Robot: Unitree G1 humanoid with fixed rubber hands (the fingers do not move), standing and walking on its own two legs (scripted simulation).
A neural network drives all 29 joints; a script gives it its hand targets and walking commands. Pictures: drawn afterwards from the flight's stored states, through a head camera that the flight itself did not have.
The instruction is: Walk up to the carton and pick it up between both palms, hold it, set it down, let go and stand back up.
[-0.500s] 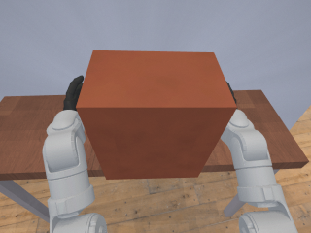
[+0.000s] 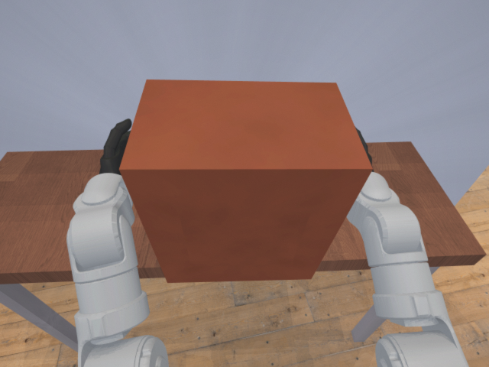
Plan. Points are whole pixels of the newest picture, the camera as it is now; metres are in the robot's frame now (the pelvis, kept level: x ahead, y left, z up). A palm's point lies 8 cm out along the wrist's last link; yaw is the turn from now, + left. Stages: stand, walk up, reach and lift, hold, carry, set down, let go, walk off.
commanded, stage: hold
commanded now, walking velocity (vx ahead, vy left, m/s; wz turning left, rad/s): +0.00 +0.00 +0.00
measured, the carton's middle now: (241, 194) +0.35 +0.00 +0.13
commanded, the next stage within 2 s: none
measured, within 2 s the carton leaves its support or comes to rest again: neither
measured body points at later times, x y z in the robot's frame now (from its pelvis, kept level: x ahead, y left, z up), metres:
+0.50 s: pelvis +0.00 +0.00 +0.00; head -0.01 +0.00 +0.45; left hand +0.35 +0.17 +0.18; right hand +0.36 -0.18 +0.16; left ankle -0.01 +0.10 -0.76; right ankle +0.01 -0.11 -0.76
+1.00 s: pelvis +0.00 +0.00 +0.00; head -0.01 +0.00 +0.45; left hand +0.35 +0.17 +0.18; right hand +0.37 -0.18 +0.16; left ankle -0.01 +0.10 -0.76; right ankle +0.01 -0.11 -0.76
